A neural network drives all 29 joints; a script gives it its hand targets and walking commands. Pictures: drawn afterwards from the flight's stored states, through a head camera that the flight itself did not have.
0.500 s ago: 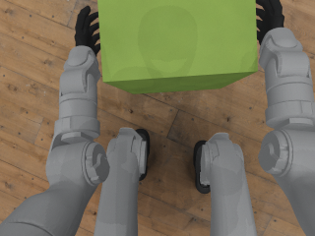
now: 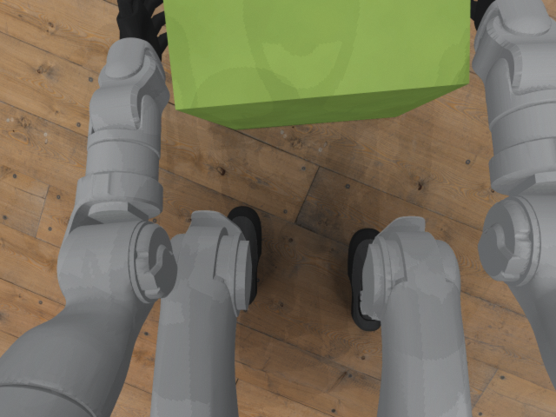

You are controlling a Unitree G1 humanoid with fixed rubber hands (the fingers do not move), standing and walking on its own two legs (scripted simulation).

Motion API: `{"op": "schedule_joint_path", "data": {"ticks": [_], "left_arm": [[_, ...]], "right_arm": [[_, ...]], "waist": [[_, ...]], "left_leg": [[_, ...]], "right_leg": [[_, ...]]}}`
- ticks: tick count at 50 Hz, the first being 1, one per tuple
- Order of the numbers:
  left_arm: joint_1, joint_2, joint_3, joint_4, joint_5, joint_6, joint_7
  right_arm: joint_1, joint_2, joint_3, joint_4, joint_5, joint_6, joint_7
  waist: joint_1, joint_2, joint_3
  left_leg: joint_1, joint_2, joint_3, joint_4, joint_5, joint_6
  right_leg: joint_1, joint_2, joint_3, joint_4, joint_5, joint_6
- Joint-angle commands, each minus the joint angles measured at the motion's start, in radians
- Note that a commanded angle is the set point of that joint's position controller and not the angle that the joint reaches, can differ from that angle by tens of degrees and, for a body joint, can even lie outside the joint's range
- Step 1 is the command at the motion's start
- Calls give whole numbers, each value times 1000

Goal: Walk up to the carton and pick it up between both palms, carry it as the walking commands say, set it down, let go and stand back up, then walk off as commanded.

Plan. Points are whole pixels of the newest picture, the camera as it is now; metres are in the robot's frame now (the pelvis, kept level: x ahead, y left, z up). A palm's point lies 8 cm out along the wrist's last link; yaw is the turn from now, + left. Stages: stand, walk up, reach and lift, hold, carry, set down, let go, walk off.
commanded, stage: set down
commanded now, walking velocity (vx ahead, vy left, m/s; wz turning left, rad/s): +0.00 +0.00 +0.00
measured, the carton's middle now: (309, 19) +0.57 +0.01 -0.25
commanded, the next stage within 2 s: none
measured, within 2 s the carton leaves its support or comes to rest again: rests again in 0.10 s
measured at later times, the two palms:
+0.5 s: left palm (145, 32) +0.52 +0.20 -0.15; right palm (492, 2) +0.55 -0.18 -0.15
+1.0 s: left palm (143, 30) +0.53 +0.20 -0.15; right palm (491, 4) +0.55 -0.18 -0.16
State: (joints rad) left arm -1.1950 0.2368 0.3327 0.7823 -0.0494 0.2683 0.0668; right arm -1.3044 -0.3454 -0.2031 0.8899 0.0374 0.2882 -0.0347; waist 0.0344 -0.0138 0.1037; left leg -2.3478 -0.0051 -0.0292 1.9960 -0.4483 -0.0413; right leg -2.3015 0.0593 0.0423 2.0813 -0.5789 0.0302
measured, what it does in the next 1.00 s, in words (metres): stands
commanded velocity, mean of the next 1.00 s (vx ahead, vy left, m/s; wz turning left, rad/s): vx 0.00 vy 0.00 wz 0.00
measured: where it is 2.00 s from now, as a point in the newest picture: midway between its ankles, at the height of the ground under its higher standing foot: (304, 284)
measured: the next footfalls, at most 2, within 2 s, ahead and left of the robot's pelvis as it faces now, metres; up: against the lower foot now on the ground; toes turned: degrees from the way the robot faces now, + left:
none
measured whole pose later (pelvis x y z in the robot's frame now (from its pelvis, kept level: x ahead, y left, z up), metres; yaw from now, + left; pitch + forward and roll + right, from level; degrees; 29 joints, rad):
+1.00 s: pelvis -0.01 +0.00 -0.03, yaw +0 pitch +40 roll +1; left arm -1.34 0.27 0.41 0.91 0.01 0.24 0.00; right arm -1.40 -0.35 -0.28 0.97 -0.04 0.26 0.03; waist 0.04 0.01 0.22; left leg -2.35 -0.02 -0.05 2.08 -0.43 -0.05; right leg -2.30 0.06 0.03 2.17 -0.57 0.02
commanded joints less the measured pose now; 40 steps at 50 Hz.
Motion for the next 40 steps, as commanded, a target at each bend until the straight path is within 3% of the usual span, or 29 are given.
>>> {"op": "schedule_joint_path", "data": {"ticks": [1, 40], "left_arm": [[-724, -790, -438, -219, -134, -54, -217], [-669, -775, -262, 71, -30, -26, -269]], "right_arm": [[-637, 891, 370, -253, 154, -73, 249], [-580, 856, 246, 2, 31, -41, 292]], "waist": [[25, -49, -1401], [16, -56, -836]], "left_leg": [[842, -74, 136, -58, 352, 30], [552, -57, 129, -19, 54, 46]], "right_leg": [[614, 46, -106, -175, 358, -8], [385, 18, -93, -165, 59, -32]]}}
